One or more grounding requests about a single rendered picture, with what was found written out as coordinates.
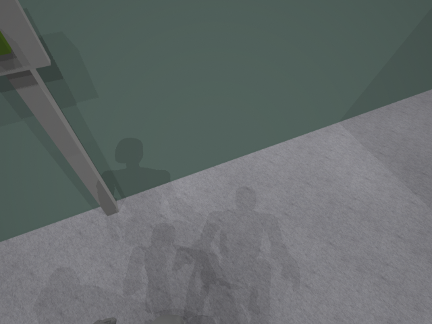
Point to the panel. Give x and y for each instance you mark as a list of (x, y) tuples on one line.
[(19, 66)]

